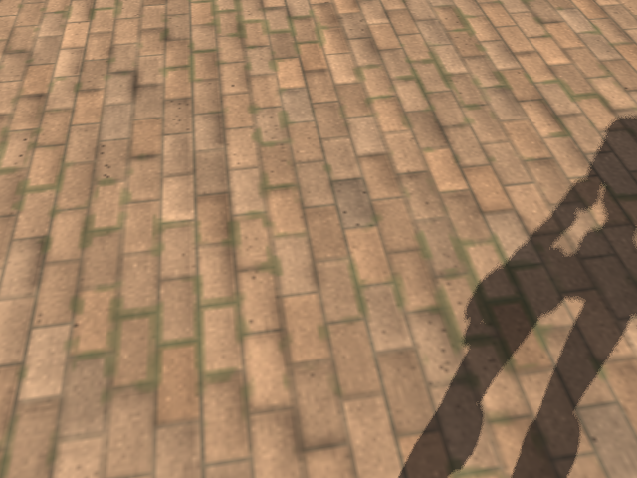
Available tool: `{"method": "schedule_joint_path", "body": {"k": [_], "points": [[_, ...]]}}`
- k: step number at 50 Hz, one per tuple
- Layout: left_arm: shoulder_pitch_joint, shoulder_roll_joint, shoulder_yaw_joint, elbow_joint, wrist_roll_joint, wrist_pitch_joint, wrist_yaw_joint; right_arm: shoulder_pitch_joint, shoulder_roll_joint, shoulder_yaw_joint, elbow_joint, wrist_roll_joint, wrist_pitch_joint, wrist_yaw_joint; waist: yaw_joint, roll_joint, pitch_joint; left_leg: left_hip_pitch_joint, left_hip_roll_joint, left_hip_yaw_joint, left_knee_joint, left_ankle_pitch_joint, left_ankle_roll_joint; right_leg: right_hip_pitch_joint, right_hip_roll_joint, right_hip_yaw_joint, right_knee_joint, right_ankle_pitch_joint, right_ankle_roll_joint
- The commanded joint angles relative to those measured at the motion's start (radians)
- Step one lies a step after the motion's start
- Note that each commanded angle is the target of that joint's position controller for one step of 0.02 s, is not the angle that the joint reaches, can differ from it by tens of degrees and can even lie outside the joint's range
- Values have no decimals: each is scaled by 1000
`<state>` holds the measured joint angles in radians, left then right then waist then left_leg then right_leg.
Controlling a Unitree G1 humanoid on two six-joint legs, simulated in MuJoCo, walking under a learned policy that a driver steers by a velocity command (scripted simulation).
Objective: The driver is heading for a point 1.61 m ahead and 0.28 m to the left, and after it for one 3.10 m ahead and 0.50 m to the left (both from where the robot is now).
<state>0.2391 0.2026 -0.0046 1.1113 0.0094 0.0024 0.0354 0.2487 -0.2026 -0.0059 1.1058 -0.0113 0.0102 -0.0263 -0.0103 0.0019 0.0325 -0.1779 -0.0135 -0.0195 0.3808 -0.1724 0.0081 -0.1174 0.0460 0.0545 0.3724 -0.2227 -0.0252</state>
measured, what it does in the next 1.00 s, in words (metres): walks ahead: right foot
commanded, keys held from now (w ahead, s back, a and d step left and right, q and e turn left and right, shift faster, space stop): w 0.92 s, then w+q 0.08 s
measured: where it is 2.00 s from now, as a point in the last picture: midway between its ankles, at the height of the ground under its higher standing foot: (276, 301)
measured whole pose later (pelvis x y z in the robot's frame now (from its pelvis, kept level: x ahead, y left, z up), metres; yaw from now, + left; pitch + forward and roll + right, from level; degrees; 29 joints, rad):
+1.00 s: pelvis +0.42 +0.01 +0.00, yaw +1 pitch -1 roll -1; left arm 0.40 0.19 0.04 1.08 0.02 -0.10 0.00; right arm 0.18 -0.21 -0.04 0.96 -0.03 -0.04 0.03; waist 0.01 0.03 0.04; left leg -0.63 0.11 -0.01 1.01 -0.16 0.05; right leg -0.06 0.11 -0.11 0.26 -0.20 -0.12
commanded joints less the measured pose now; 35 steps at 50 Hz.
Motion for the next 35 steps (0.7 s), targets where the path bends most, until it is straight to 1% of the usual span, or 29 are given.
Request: {"method": "schedule_joint_path", "body": {"k": [1,3,4,5,6,7,8,9,10,11,12,13,14,15,16,17,18,19,21,23,24,26,28,30,31,32,33,34,35], "points": [[50,93,12,-5,1,-6,3,40,-89,-11,-8,-1,-6,-4,4,-7,6,24,77,-86,-57,-54,29,-77,-102,96,-94,-46,-33],[63,127,28,-8,2,3,3,43,-105,-21,-14,-5,0,-2,8,-32,28,-29,30,-56,4,-312,51,-117,-81,109,-82,-339,-66],[71,133,33,-13,6,8,0,34,-106,-23,-23,-10,4,1,15,-40,68,-93,17,-56,31,-422,64,-147,-88,137,-91,-476,-88],[92,133,37,-15,7,10,-1,17,-91,-21,-37,-14,3,5,27,-58,109,-158,5,-51,68,-457,69,-154,-115,187,-111,-556,-112],[124,135,41,-10,6,9,-1,-3,-65,-17,-52,-18,-2,10,41,-92,127,-218,-10,-26,134,-415,65,-124,-160,259,-147,-594,-139],[155,148,50,-1,7,5,0,-19,-37,-11,-66,-23,-11,15,50,-143,125,-259,-28,31,225,-304,55,-78,-227,347,-200,-604,-172],[159,157,58,1,9,0,0,-28,-34,-11,-78,-30,-23,19,51,-163,128,-268,-6,56,294,-222,53,-75,-288,404,-233,-568,-201],[148,157,62,-5,11,-6,-3,-31,-53,-16,-88,-28,-35,23,42,-144,119,-265,13,48,316,-222,56,-81,-303,410,-241,-523,-211],[127,160,66,-13,12,-12,-5,-21,-60,-20,-94,-24,-45,28,25,-132,112,-241,19,49,292,-246,63,-88,-295,382,-228,-484,-206],[97,159,69,-23,9,-17,-8,12,-53,-21,-90,-19,-54,33,-2,-128,110,-168,15,61,224,-244,72,-129,-270,332,-203,-459,-193],[50,152,70,-37,2,-20,-10,92,-36,-21,-66,-11,-62,33,-47,-120,110,-14,-7,83,121,-201,83,-229,-226,266,-158,-444,-169],[17,136,69,-54,2,-25,-12,194,-38,-27,-28,-5,-68,28,-90,-81,113,157,-24,68,32,-182,86,-345,-170,206,-67,-417,-143],[-17,84,56,-81,6,-37,-16,301,-93,-42,-3,-14,-77,15,-128,78,99,296,120,-153,-105,-311,103,-475,-81,87,168,-335,-103],[-34,18,39,-121,5,-50,-27,424,-204,-71,22,-9,-78,14,-147,299,50,383,342,-561,-282,-584,180,-635,36,-82,455,-302,-67],[-55,105,57,-133,37,-54,-34,393,-186,-70,30,-11,-68,12,-104,188,112,285,399,-636,-287,-619,227,-673,-22,-45,618,-295,-77],[-63,99,58,-129,37,-60,-46,293,-134,-57,-9,-13,-74,17,-54,78,156,215,360,-550,-278,-550,218,-674,-68,-20,681,-198,-82],[-44,72,52,-116,28,-69,-57,233,-114,-51,-32,-13,-85,20,-24,50,148,187,313,-452,-283,-423,198,-645,-92,-17,689,-118,-75],[-34,68,54,-109,26,-73,-64,205,-100,-46,-45,-9,-95,19,-5,45,127,186,275,-367,-289,-298,180,-617,-109,-26,676,-58,-65],[-36,69,57,-108,33,-66,-72,235,-70,-34,-31,-7,-110,15,0,61,89,215,224,-238,-271,-39,164,-601,-107,-64,668,2,-42],[-78,60,56,-129,31,-55,-72,295,-61,-27,-8,-4,-115,13,-5,76,72,250,207,-164,-236,209,164,-631,-98,-98,657,23,-25],[-119,53,53,-147,29,-51,-72,314,-58,-24,-2,-4,-115,13,-11,78,74,247,201,-138,-228,293,167,-640,-94,-114,633,33,-17],[-221,40,44,-192,24,-48,-71,323,-57,-18,-1,-7,-115,11,-25,85,94,213,184,-97,-230,389,168,-627,-80,-146,529,64,-8],[-305,25,33,-229,16,-47,-72,327,-61,-14,-1,-7,-115,7,-39,97,111,178,170,-65,-235,444,163,-561,-60,-175,388,106,-11],[-339,27,28,-253,9,-46,-69,333,-77,-16,5,-8,-116,5,-42,113,115,173,180,-51,-234,518,162,-478,-40,-198,283,128,-33],[-332,38,30,-259,8,-46,-65,327,-86,-17,7,-8,-118,4,-30,116,109,183,193,-46,-220,590,159,-433,-30,-202,252,130,-51],[-300,53,36,-257,7,-48,-59,310,-95,-18,5,-7,-120,4,-7,115,90,200,202,-33,-175,722,151,-373,-13,-203,230,125,-73],[-236,73,45,-242,7,-52,-51,294,-108,-22,3,-7,-122,2,26,115,51,222,208,-21,-96,866,141,-294,10,-202,219,107,-93],[-120,98,58,-208,6,-59,-44,280,-120,-26,1,-7,-120,1,75,112,-11,245,207,-10,36,959,130,-187,31,-193,199,91,-114],[39,118,73,-157,7,-67,-36,257,-131,-29,-4,-2,-115,1,144,97,-89,210,189,9,220,926,116,-10,35,-187,128,129,-134]]}}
